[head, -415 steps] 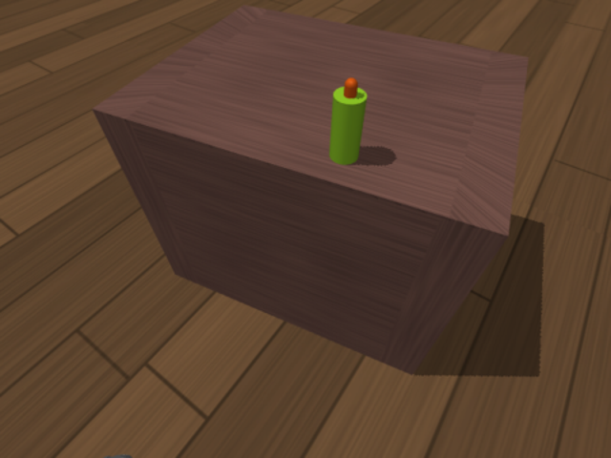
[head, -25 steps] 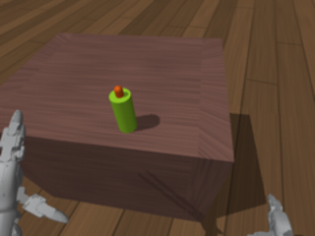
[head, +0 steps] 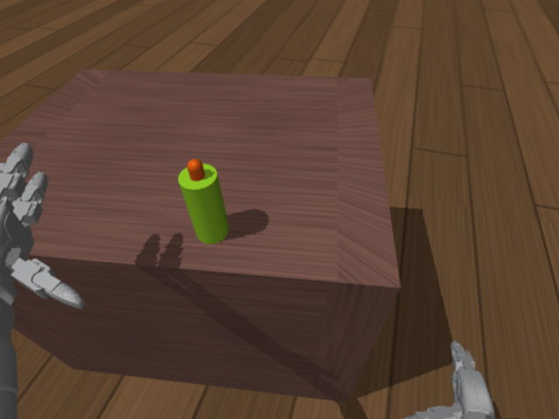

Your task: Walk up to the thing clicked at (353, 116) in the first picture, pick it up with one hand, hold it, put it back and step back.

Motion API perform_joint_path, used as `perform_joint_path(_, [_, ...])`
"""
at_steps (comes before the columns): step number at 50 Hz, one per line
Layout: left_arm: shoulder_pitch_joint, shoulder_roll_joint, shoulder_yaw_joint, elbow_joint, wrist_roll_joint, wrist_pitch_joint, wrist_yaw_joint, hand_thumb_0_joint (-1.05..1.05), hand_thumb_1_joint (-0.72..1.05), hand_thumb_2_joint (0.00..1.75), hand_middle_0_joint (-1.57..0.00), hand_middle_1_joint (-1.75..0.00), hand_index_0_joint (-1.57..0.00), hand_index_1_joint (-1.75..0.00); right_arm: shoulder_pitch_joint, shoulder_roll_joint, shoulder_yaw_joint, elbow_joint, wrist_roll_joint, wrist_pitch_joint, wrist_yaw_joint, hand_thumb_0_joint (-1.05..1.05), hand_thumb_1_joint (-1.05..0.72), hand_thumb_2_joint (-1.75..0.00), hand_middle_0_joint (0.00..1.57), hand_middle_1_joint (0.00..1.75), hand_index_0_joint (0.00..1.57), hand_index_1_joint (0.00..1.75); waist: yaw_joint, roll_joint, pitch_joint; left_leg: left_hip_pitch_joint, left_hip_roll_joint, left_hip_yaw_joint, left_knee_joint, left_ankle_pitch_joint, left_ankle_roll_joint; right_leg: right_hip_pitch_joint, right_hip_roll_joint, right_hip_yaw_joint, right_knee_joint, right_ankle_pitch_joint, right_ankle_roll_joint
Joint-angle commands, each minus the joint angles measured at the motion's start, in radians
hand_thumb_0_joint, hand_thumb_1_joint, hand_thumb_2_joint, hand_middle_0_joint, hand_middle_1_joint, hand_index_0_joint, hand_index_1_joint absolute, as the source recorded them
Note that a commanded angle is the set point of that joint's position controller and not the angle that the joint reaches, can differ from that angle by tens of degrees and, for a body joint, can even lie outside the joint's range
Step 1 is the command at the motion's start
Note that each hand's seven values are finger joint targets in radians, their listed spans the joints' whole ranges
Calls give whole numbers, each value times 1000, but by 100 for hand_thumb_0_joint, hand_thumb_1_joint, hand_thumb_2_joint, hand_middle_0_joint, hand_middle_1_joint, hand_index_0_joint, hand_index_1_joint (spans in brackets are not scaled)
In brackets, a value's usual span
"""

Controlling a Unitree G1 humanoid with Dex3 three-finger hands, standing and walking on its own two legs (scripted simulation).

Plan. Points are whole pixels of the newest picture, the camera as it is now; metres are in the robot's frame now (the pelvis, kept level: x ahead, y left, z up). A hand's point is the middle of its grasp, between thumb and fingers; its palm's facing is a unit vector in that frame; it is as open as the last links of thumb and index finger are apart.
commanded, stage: go down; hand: left
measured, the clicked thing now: (204, 199) +0.43 +0.15 +0.06
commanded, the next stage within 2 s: none
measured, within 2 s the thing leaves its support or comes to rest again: neither
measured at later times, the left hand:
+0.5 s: hand (55, 206) +0.33 +0.31 +0.16, palm faces +0.05 -1.00 -0.02, open 17.6 cm
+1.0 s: hand (62, 184) +0.38 +0.32 +0.16, palm faces +0.03 -1.00 -0.01, open 17.5 cm
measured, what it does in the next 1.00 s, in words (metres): stands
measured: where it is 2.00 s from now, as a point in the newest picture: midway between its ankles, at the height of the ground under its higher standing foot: outside the picture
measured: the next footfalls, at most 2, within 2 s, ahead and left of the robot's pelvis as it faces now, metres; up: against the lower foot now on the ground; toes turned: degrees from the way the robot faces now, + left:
none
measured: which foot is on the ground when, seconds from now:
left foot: down 0.00-1.00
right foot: down 0.00-1.00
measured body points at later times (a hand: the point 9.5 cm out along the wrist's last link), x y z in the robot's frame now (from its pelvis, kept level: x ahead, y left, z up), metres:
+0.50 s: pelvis -0.01 +0.01 +0.00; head -0.01 +0.01 +0.45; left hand +0.32 +0.36 +0.16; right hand +0.15 -0.25 -0.08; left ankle +0.01 +0.13 -0.74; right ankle -0.01 -0.13 -0.74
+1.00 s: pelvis +0.00 +0.01 +0.00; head +0.01 +0.02 +0.45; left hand +0.37 +0.37 +0.16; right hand +0.14 -0.25 -0.08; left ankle +0.01 +0.13 -0.74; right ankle -0.01 -0.13 -0.74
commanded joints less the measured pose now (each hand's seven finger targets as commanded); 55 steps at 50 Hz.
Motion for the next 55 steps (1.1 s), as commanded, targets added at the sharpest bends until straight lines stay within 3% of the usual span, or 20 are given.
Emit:
perform_joint_path(1, [-277,314,130,-79,-54,-5,-69,0,-60,6,-5,-4,-4,-4,-122,-139,-9,-182,5,-65,-16,0,52,-5,5,5,5,5,26,16,-176,60,-27,32,-51,218,34,28,24,-37,-72,220,-24])
perform_joint_path(2, [-294,319,127,-63,-55,5,-82,0,-60,6,-5,-4,-4,-4,-111,-168,-35,-195,6,-67,-23,0,52,-5,5,5,5,5,9,2,-178,74,-29,36,-50,209,38,15,23,-33,-77,219,-19])
perform_joint_path(4, [-359,335,131,-79,-52,15,-99,0,-60,6,-5,-4,-4,-4,-68,-145,-3,-204,1,-74,-20,0,53,-5,5,5,5,5,11,39,-229,97,-23,30,-50,244,30,19,29,-37,-63,239,-25])
perform_joint_path(8, [-411,338,116,-24,-47,33,-117,0,-58,7,-5,-4,-4,-5,-53,-145,-5,-188,-3,-78,-23,0,53,-5,5,5,5,5,9,45,-223,94,-24,33,-38,289,28,5,28,-33,-56,282,-25])
perform_joint_path(10, [-455,354,121,-30,-44,34,-120,0,-59,7,-5,-4,-4,-4,-72,-157,-11,-172,-6,-80,-24,0,53,-5,5,5,5,5,20,71,-216,85,-19,29,-48,267,22,-14,31,-36,-57,246,-30])
perform_joint_path(13, [-508,373,120,0,-40,31,-123,0,-59,6,-5,-4,-5,-4,-73,-179,-25,-185,-7,-92,-29,0,53,-5,5,5,5,5,-3,75,-207,91,-13,24,-56,207,25,-36,36,-38,-65,198,-29])
perform_joint_path(18, [-638,401,104,103,-49,45,-154,0,-60,6,-5,-4,-5,-4,-83,-134,27,-129,-9,-107,-45,0,54,-5,5,5,5,5,-12,67,-211,75,-23,29,-51,147,38,-61,30,-30,-78,165,-25])
perform_joint_path(21, [-678,443,112,183,-52,59,-178,0,-59,6,-5,-5,-5,-4,-101,-184,2,-136,-11,-116,-59,0,55,-5,5,5,5,5,-19,59,-253,91,-17,18,-45,190,34,-53,33,-34,-70,202,-27])
perform_joint_path(22, [-700,437,98,213,-48,63,-190,0,-58,7,-5,-4,-5,-4,-77,-149,36,-113,-14,-114,-58,0,55,-5,5,5,5,5,-23,63,-263,101,-19,22,-38,205,36,-60,31,-30,-70,219,-24])
perform_joint_path(26, [-755,482,90,300,-43,70,-223,0,-61,6,-5,-5,-5,-5,-98,-189,17,-136,-17,-126,-76,0,55,-5,5,5,5,5,-39,37,-262,93,-31,29,-40,149,45,-90,27,-23,-87,177,-19])
perform_joint_path(28, [-777,503,102,325,-42,64,-236,0,-59,6,-5,-4,-5,-4,-80,-160,51,-119,-18,-128,-75,0,55,-5,5,5,5,5,-26,47,-275,85,-27,22,-40,159,41,-87,32,-29,-82,181,-21])
perform_joint_path(31, [-798,503,86,385,-37,54,-241,0,-61,7,-4,-5,-5,-5,-88,-183,38,-167,-19,-137,-80,0,55,-5,5,5,5,5,-36,37,-270,83,-20,16,-45,136,36,-115,39,-32,-78,154,-26])
perform_joint_path(34, [-797,509,95,415,-37,48,-235,0,-58,6,-4,-4,-5,-4,-62,-133,76,-130,-19,-138,-73,0,55,-5,5,5,5,5,-17,72,-247,54,-21,18,-47,105,33,-125,39,-34,-81,122,-29])
perform_joint_path(36, [-827,509,87,422,-40,42,-226,0,-58,6,-4,-5,-5,-5,-74,-179,42,-144,-22,-146,-76,0,55,-5,5,5,5,5,-35,82,-272,69,-14,15,-41,123,28,-137,43,-33,-72,141,-30])
perform_joint_path(41, [-875,542,93,419,-22,19,-208,0,-57,7,-4,-5,-5,-5,-88,-151,65,-157,-22,-153,-73,0,55,-5,5,5,5,5,-29,83,-318,70,-13,16,-17,175,27,-119,43,-29,-63,181,-29])
perform_joint_path(46, [-904,576,105,413,-25,6,-213,0,-54,8,-4,-5,-4,-5,-125,-184,48,-161,-23,-162,-77,0,56,-5,5,5,5,5,-33,110,-360,86,-8,11,-7,199,22,-123,45,-29,-57,198,-31])
perform_joint_path(48, [-873,558,90,471,-18,12,-217,0,-55,7,-5,-5,-5,-5,-64,-130,84,-70,-24,-150,-74,0,54,-5,5,5,5,5,-36,100,-320,62,-11,13,-1,205,28,-138,44,-29,-58,203,-30])
perform_joint_path(51, [-882,585,103,454,-20,3,-224,0,-56,7,-4,-5,-5,-5,-97,-182,45,-123,-23,-158,-81,0,54,-5,5,5,5,5,-45,88,-361,80,-13,17,11,229,30,-132,43,-25,-52,231,-26])
perform_joint_path(53, [-890,597,116,443,-22,4,-228,0,-54,8,-4,-5,-5,-5,-91,-144,81,-117,-24,-153,-77,0,55,-5,5,5,5,5,-30,98,-364,67,-13,14,13,249,30,-120,43,-27,-50,240,-28])
perform_joint_path(55, [-859,562,93,513,-27,10,-240,0,-54,7,-4,-5,-5,-5,-78,-153,68,-97,-23,-150,-77,0,54,-5,5,5,5,5,-49,79,-346,69,-10,13,16,272,30,-133,45,-29,-47,254,-28])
